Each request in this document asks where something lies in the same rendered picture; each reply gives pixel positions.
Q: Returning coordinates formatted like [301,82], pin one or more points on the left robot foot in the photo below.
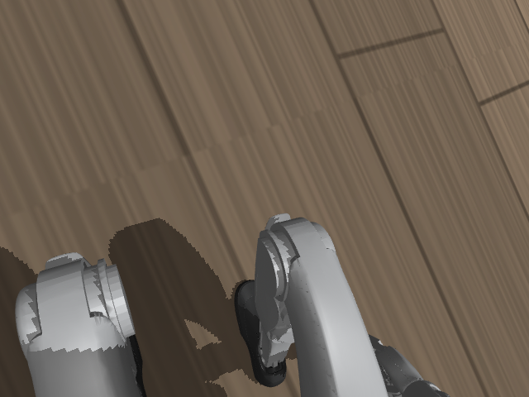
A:
[138,360]

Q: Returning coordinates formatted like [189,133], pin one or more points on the right robot hand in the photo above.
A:
[397,371]

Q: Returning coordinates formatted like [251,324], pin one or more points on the right robot foot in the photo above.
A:
[249,325]

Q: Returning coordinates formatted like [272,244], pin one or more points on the right robot arm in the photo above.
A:
[423,388]

